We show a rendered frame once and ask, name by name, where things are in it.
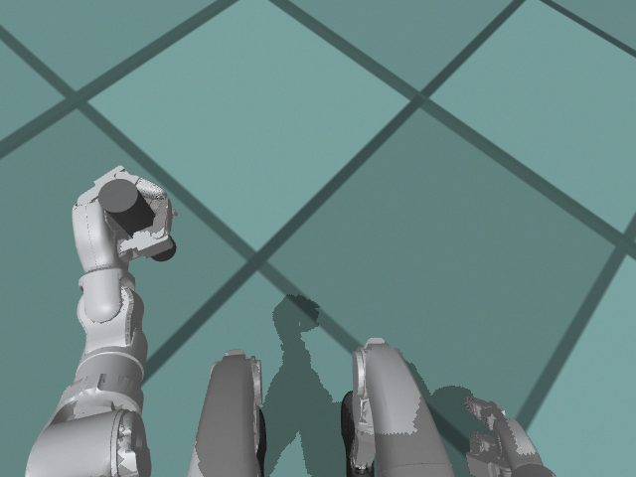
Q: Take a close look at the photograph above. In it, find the left robot arm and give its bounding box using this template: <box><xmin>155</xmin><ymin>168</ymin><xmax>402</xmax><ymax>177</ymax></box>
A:
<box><xmin>25</xmin><ymin>267</ymin><xmax>151</xmax><ymax>477</ymax></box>

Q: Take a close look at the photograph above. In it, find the can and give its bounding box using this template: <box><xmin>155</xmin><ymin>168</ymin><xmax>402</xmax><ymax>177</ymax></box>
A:
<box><xmin>98</xmin><ymin>179</ymin><xmax>176</xmax><ymax>261</ymax></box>

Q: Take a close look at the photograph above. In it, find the left robot hand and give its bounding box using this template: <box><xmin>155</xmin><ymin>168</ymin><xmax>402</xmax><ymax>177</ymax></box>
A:
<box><xmin>72</xmin><ymin>166</ymin><xmax>178</xmax><ymax>274</ymax></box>

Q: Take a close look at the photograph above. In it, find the right robot hand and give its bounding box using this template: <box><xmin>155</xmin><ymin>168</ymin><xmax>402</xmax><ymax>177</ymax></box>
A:
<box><xmin>464</xmin><ymin>397</ymin><xmax>544</xmax><ymax>477</ymax></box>

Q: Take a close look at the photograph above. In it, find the right robot foot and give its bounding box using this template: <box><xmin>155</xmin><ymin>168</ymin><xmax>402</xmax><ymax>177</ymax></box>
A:
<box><xmin>341</xmin><ymin>391</ymin><xmax>374</xmax><ymax>477</ymax></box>

